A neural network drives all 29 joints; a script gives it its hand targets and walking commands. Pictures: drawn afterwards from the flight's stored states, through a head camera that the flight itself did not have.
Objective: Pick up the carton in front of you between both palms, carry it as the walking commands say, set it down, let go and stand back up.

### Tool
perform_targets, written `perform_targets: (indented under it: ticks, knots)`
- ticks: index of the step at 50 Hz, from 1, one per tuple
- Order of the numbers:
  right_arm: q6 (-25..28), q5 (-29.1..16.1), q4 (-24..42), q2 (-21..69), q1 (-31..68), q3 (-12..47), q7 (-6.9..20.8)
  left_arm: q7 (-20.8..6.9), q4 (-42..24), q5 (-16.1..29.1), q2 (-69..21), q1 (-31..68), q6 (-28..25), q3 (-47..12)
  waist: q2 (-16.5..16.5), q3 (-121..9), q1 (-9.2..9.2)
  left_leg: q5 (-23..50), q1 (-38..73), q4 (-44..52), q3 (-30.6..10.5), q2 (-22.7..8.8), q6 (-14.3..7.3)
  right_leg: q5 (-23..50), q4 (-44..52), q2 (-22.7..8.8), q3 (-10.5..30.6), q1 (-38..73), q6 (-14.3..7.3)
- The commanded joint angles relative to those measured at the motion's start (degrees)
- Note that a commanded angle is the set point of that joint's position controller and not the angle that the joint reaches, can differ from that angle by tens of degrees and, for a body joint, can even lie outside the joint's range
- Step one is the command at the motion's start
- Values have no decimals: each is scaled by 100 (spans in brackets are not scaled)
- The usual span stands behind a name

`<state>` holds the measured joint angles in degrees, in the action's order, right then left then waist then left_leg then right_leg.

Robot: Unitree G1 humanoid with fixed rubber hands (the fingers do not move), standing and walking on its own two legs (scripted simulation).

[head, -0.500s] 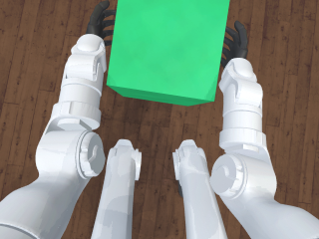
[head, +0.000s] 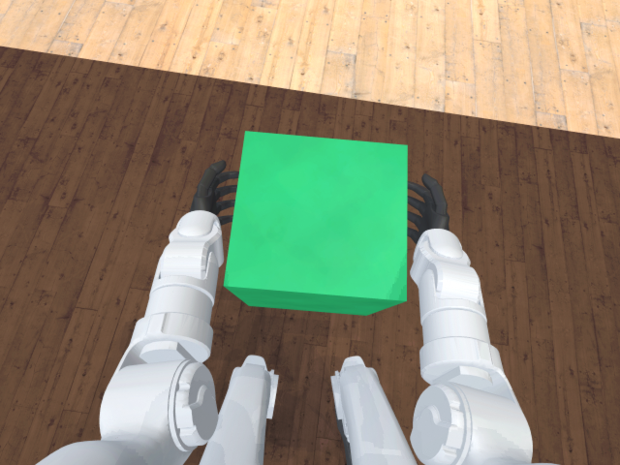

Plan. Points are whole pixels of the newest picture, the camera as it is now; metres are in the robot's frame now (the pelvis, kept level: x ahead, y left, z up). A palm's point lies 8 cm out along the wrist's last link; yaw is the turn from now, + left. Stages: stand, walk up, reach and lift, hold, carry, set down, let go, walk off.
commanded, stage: reach and lift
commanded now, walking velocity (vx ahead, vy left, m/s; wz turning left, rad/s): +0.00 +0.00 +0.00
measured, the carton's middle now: (315, 238) +0.42 -0.01 -0.11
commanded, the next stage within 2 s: hold in 1.68 s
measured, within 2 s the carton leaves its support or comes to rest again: neither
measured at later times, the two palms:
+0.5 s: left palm (166, 210) +0.36 +0.14 +0.11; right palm (490, 215) +0.36 -0.16 +0.11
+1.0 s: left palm (135, 211) +0.33 +0.14 +0.16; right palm (531, 209) +0.34 -0.16 +0.17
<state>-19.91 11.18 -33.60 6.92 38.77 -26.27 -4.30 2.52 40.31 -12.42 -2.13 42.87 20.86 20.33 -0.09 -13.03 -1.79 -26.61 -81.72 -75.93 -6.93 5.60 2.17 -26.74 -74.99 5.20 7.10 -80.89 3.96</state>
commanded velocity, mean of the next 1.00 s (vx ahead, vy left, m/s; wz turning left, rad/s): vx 0.00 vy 0.00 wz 0.00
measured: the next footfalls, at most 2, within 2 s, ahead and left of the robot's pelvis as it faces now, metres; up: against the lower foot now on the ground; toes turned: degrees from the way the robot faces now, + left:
none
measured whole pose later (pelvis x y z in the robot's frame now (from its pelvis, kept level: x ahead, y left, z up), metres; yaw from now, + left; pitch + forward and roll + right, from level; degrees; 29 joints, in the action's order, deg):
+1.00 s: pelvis +0.04 -0.01 +0.14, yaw +1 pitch -3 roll +0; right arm -34.6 17.5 -23.7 9.8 19.1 -17.6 -0.5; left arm 0.8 23.8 -17.1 -9.0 18.3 35.8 16.6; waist -0.1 -1.1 -0.4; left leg -13.1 -12.3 -28.2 -8.6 2.5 1.3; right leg -13.3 -28.2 2.4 8.2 -12.0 1.2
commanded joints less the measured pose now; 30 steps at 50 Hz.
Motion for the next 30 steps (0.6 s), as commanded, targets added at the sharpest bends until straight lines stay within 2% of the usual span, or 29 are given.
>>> perform_targets:
  ticks: [1, 17, 24, 30]
  knots:
    - [33, -876, -339, 6091, 3433, 3573, 1585, -1428, -143, 958, -6440, 3232, -275, -3020, 157, -4194, 2, 1430, 3206, 1310, 635, 371, -62, 1362, 1163, 461, -802, 2660, -149]
    - [-41, -806, -41, 6160, 1473, 4134, 1623, -1448, -818, 945, -6442, 1401, -215, -3582, 98, -2739, 77, 2335, 5377, 3247, 313, 190, -130, 2403, 3145, 225, -375, 5166, -258]
    - [-377, -846, 331, 6103, 702, 4401, 1660, -1499, -1264, 1085, -6412, 681, 140, -3884, 38, -1992, 119, 2855, 6383, 4144, 258, 105, -114, 2951, 4043, 126, -277, 6300, -247]
    - [-854, -1033, 851, 6106, 275, 4684, 1737, -1560, -1900, 1264, -6388, 316, 672, -4204, 9, -1338, 127, 2984, 7170, 4842, 240, 45, -85, 3132, 4729, 71, -262, 7088, -235]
